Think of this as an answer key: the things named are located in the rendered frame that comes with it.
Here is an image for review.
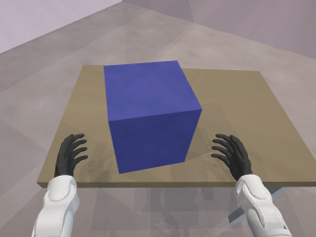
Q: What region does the robot left forearm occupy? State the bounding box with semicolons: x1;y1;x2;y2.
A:
31;175;80;237

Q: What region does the carton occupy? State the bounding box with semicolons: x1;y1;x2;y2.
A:
104;60;202;174

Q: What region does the left robot hand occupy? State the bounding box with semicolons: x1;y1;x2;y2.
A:
54;133;88;178

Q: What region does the table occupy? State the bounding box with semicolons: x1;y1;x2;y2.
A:
37;64;316;224

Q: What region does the robot right forearm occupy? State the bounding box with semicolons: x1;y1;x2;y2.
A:
235;174;292;237

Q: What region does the right robot hand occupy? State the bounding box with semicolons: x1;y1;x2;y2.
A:
211;133;253;181

